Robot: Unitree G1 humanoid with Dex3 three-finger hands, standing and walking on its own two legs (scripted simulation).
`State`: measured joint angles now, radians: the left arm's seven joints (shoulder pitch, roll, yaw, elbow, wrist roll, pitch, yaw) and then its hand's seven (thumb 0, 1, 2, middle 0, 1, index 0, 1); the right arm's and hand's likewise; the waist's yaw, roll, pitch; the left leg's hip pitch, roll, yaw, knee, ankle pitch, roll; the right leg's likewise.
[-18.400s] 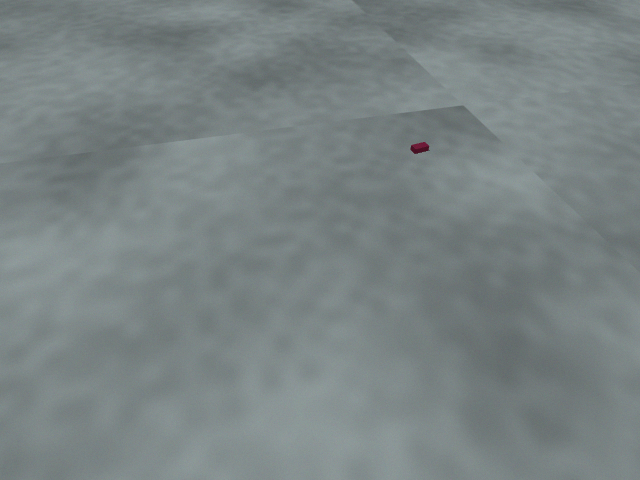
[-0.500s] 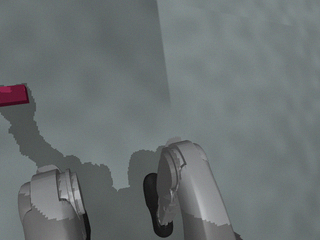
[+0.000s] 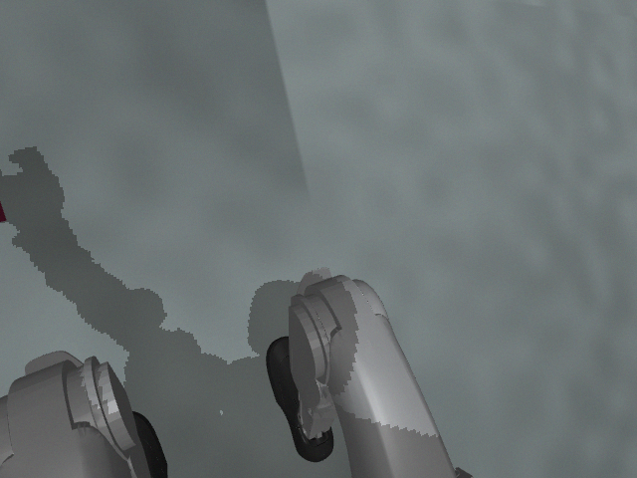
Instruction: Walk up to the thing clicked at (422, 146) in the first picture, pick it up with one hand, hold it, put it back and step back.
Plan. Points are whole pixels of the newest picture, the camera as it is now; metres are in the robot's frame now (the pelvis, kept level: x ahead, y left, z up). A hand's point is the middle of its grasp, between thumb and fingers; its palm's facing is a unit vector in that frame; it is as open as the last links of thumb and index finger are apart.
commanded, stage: approach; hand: left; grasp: from above
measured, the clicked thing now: out of the picture +0.52 +0.31 -0.31
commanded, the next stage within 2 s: close in in 0.14 s
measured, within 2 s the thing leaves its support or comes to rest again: neither
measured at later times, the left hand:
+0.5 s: hand out of the picture +0.50 +0.31 -0.20, palm faces -0.47 -0.08 -0.88, open 12.2 cm
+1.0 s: hand out of the picture +0.50 +0.30 -0.26, palm faces -0.48 -0.10 -0.87, open 11.9 cm
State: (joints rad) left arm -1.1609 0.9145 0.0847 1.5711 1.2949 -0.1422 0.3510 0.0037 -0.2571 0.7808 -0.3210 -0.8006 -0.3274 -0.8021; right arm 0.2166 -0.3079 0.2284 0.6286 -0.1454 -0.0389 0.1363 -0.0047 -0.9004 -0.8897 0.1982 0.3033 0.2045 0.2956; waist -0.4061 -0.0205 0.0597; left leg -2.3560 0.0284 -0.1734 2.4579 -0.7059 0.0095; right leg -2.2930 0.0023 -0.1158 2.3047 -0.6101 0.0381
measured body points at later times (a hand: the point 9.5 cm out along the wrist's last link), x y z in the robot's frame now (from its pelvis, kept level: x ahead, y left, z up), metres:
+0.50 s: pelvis +0.00 +0.01 +0.00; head +0.27 +0.13 +0.34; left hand +0.52 +0.31 -0.15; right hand +0.04 -0.26 -0.06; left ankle +0.07 +0.13 -0.29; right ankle +0.12 -0.12 -0.29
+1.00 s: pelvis +0.00 +0.01 -0.01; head +0.30 +0.11 +0.30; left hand +0.52 +0.30 -0.21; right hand +0.02 -0.25 -0.06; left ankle +0.07 +0.13 -0.29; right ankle +0.12 -0.12 -0.29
